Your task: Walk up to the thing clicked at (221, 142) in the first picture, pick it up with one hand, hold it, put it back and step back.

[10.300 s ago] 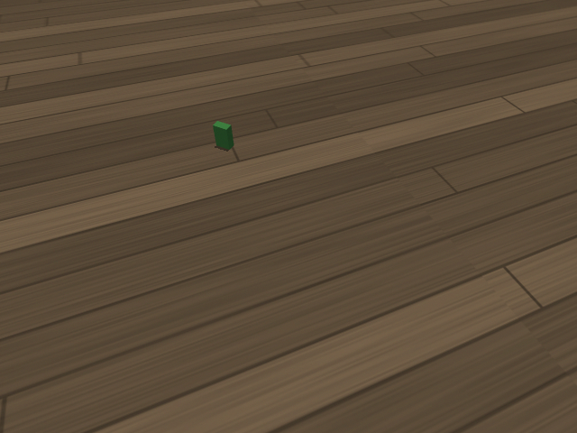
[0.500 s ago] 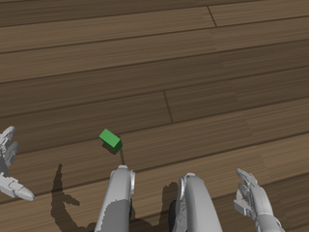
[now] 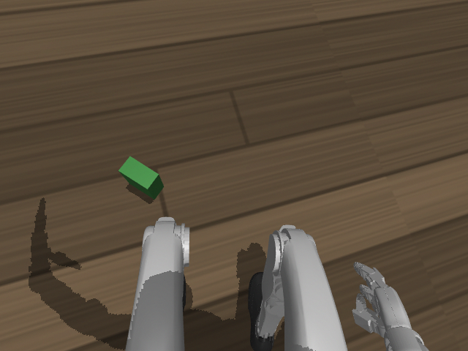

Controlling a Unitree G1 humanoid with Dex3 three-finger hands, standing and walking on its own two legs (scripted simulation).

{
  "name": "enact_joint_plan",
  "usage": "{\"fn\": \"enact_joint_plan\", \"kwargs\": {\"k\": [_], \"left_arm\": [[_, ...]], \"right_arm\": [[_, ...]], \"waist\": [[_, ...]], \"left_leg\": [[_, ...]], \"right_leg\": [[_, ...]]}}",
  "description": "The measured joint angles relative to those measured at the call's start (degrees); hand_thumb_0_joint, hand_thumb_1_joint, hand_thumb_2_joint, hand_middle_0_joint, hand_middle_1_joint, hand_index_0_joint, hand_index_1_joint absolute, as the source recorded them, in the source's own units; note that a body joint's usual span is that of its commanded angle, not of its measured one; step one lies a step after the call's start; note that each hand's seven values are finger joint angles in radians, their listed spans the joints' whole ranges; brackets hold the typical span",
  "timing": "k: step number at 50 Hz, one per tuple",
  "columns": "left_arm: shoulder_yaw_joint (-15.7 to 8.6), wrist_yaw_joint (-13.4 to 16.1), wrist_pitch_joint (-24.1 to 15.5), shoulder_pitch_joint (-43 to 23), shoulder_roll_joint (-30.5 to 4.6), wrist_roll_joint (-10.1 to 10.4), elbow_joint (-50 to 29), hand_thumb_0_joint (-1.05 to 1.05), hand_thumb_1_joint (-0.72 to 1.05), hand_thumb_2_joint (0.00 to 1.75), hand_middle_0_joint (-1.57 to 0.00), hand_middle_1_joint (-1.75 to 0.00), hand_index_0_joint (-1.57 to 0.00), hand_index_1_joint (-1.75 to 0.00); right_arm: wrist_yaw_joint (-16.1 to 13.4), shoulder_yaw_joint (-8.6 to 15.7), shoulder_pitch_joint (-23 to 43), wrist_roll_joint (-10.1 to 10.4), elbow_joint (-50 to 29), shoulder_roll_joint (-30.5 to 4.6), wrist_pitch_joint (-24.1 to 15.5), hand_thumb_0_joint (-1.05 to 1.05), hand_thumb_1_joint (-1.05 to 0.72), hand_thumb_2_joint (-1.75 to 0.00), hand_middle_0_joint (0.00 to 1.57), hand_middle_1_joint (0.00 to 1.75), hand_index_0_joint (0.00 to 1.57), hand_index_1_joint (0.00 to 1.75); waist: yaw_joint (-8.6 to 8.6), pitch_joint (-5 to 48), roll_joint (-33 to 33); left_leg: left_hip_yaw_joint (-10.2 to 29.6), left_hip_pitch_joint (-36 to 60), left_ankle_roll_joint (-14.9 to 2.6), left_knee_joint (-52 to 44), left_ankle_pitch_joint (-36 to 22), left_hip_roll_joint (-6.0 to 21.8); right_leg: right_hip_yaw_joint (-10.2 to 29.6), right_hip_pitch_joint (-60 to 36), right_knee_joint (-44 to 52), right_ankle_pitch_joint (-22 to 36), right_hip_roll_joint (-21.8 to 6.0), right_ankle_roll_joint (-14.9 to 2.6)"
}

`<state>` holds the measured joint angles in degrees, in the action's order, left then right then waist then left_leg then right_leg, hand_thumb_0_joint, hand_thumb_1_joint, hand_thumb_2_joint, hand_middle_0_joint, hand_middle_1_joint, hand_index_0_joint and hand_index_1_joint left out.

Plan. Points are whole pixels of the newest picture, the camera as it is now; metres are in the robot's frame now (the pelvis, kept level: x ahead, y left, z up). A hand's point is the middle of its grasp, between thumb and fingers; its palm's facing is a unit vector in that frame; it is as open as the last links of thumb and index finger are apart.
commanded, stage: go down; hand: left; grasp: from the side
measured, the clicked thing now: (143, 179) +0.44 +0.25 -0.38
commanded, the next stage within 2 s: approach in 1.20 s
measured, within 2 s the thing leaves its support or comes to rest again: neither
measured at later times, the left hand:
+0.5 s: hand out of the picture +0.34 +0.43 -0.06, palm faces +0.24 -0.97 -0.07, open 17.5 cm
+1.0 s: hand out of the picture +0.34 +0.44 -0.08, palm faces +0.24 -0.97 -0.06, open 17.3 cm
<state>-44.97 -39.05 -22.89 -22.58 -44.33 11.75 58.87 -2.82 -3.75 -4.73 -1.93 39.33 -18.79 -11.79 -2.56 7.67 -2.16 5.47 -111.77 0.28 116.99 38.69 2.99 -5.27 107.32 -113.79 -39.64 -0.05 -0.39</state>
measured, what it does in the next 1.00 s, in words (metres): lowers itself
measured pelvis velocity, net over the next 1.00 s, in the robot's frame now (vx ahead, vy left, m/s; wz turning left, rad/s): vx -0.01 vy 0.01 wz -0.04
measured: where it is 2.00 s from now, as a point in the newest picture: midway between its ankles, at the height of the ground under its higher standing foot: (216, 324)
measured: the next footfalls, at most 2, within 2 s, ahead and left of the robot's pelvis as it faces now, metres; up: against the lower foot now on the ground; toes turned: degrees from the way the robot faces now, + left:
none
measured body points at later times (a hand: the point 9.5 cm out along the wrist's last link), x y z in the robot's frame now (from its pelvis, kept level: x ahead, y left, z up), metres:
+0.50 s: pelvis -0.01 +0.00 -0.06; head +0.21 +0.08 +0.33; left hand +0.32 +0.48 -0.06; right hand +0.17 -0.27 -0.16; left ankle +0.08 +0.12 -0.42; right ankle +0.08 -0.12 -0.42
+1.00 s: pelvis -0.01 +0.01 -0.08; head +0.20 +0.09 +0.31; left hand +0.32 +0.49 -0.07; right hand +0.17 -0.27 -0.17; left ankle +0.08 +0.12 -0.42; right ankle +0.08 -0.12 -0.42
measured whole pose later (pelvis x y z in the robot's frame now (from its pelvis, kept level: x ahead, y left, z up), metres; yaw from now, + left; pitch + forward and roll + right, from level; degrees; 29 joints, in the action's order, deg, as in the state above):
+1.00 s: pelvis -0.01 +0.01 -0.08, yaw -3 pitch +31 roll -9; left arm -51.2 -44.9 -23.6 -28.8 -52.6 15.1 61.6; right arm -2.5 -7.8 -3.6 -3.1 39.2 -20.8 -11.4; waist -3.5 3.7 -3.5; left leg 7.7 -124.0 -0.5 131.8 39.4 2.6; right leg -6.6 118.1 -127.1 -40.3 0.1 0.4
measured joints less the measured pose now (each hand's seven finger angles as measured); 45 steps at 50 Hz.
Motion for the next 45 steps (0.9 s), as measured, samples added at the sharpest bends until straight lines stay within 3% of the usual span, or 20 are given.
{"fn": "enact_joint_plan", "kwargs": {"k": [14, 26, 45], "left_arm": [[-3.5, -2.8, 0.0, -2.6, -4.3, 2.2, 2.1, -0.01, -0.55, 0.04, -0.06, -0.05, -0.06, -0.05], [-5.2, -5.0, -0.3, -5.5, -5.8, 2.3, 2.8, -0.01, -0.54, 0.06, -0.05, -0.06, -0.05, -0.06], [-6.0, -5.8, -0.7, -6.3, -8.2, 3.3, 3.4, -0.01, -0.51, 0.08, -0.04, -0.07, -0.04, -0.07]], "right_arm": [[-0.3, -1.3, -0.1, -0.3, 0.6, -0.8, -0.4, 0.01, -0.92, -0.9, 0.2, 0.3, 0.21, 0.3], [-0.1, -2.4, 1.2, -1.0, 0.7, -1.3, -0.2, 0.01, -0.93, -0.9, 0.2, 0.3, 0.21, 0.3], [0.2, -3.7, 1.2, -1.2, 0.0, -2.0, 0.2, 0.01, -0.93, -0.9, 0.2, 0.3, 0.21, 0.3]], "waist": [[-0.1, -1.4, -0.2], [-0.36, -2.6, -0.5], [-0.7, -3.8, -1.2]], "left_leg": [[0.5, -6.0, -0.45, 6.4, 0.6, -0.1], [1.2, -9.5, -0.48, 11.0, 1.0, -0.3], [2.1, -11.9, -0.7, 14.2, 0.7, -0.4]], "right_leg": [[-0.1, 5.6, -6.0, -0.6, 0.1, 0.4], [-0.6, 8.7, -10.3, -1.0, 0.0, 0.48], [-1.2, 10.5, -12.8, -0.7, 0.1, 0.75]]}}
